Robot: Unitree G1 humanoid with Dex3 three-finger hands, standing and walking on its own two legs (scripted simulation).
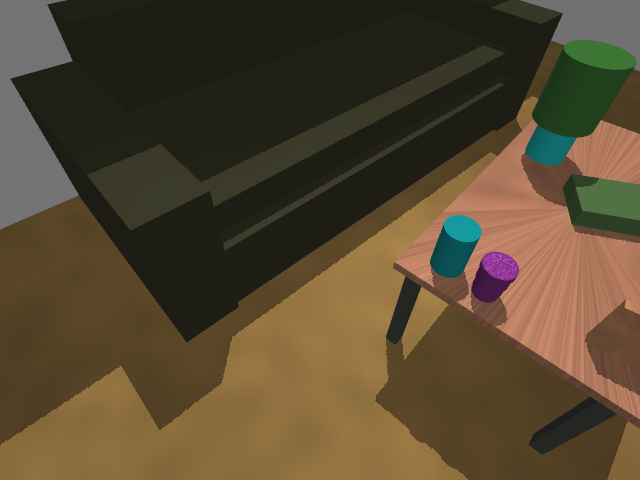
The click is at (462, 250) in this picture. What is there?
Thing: squat round
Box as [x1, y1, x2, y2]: [430, 215, 481, 277]
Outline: 465,216 454,215 445,220 431,256 430,264 432,268 437,273 443,276 453,277 461,273 480,236 481,230 478,224 472,219
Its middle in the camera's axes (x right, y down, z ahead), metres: +0.34 +0.01 +0.99
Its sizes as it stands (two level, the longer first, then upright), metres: 0.088 0.088 0.141
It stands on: a support 0.43 m high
